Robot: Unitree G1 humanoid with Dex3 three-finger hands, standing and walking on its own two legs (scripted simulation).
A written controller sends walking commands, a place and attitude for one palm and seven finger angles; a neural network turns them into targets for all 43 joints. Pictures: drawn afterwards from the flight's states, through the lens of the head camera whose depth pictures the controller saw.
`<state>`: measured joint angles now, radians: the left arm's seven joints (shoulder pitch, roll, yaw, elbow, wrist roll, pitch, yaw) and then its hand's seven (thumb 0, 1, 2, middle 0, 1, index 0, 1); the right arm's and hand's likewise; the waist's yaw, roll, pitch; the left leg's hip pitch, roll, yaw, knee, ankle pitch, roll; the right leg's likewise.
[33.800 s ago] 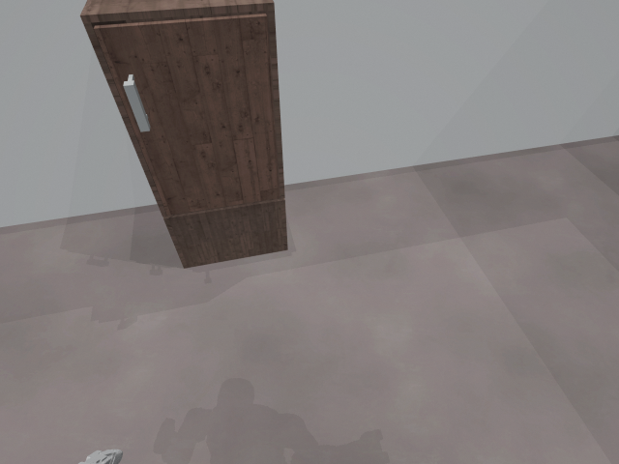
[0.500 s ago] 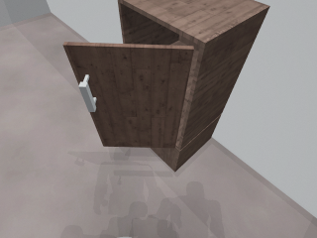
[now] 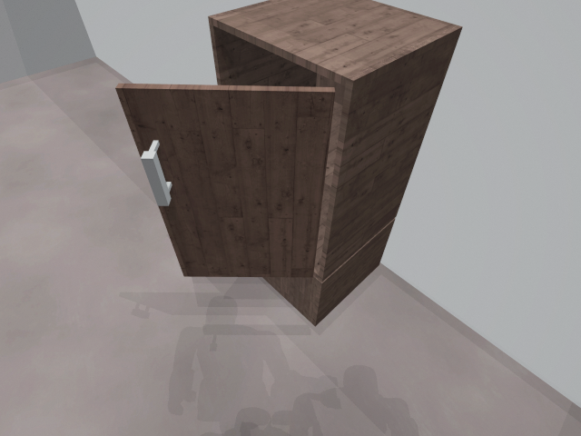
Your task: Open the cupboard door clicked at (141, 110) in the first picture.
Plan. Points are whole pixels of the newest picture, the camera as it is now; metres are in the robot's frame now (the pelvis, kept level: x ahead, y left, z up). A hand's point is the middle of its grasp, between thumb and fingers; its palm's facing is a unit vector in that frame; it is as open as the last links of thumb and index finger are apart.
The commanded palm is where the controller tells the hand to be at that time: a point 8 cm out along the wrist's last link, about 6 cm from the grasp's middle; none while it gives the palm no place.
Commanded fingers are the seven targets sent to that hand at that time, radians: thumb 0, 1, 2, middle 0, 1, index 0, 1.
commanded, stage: come to a stop and stand still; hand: left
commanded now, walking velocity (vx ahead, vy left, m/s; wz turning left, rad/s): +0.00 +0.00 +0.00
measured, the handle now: (159, 173) +0.59 +0.30 +0.01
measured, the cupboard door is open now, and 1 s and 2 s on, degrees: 46 46 46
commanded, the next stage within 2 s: look again from close up in 0.46 s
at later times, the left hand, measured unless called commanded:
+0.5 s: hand out of the picture -0.04 +0.16 -0.16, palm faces +0.05 -0.98 -0.18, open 7.4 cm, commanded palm none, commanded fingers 0.00 0.90 0.90 -0.20 -0.30 -0.20 -0.30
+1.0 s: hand out of the picture -0.04 +0.14 -0.16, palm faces +0.06 -0.99 -0.14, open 7.4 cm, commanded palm none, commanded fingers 0.00 0.90 0.90 -0.20 -0.30 -0.20 -0.30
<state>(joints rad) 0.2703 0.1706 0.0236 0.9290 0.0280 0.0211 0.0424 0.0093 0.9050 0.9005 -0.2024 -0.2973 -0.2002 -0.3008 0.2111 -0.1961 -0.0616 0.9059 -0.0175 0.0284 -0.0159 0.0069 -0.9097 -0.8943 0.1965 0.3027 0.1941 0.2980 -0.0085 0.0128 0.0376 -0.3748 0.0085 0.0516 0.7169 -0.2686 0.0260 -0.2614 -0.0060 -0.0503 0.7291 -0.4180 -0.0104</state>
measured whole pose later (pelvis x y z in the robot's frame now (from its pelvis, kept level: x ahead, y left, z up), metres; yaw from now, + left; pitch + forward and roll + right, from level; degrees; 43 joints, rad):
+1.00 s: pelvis -0.02 -0.01 +0.02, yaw +0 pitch -1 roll -1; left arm 0.38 0.12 0.01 1.07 0.02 0.00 0.03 0.01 0.91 0.90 -0.20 -0.30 -0.20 -0.30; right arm 0.33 -0.12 -0.01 1.08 -0.02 0.00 -0.02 0.01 -0.91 -0.89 0.20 0.30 0.19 0.30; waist 0.00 -0.01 -0.02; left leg -0.34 0.00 0.02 0.50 -0.15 0.02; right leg -0.24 0.01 -0.06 0.52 -0.27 -0.02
